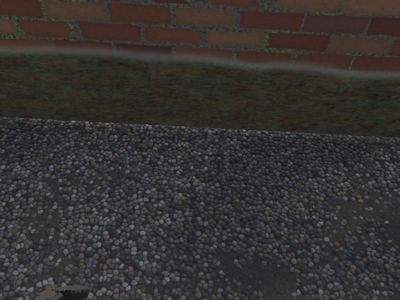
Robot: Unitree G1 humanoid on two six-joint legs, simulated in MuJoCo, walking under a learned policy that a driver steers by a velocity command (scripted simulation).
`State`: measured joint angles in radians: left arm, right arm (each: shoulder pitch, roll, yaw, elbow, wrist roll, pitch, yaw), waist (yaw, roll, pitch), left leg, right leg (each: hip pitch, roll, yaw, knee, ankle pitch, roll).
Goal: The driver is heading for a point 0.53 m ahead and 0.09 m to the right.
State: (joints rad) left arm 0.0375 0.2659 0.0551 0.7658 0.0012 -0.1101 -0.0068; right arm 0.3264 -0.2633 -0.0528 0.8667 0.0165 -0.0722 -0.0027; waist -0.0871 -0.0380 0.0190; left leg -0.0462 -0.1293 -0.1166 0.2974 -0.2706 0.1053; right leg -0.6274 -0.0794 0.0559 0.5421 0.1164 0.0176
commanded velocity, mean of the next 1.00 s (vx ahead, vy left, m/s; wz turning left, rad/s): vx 0.35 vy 0.00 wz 0.03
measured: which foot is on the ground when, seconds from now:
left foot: down 0.00-0.14, up 0.16-0.58, down 0.60-1.00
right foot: up 0.00-0.10, down 0.12-0.62, up 0.64-0.96, down 0.98-1.00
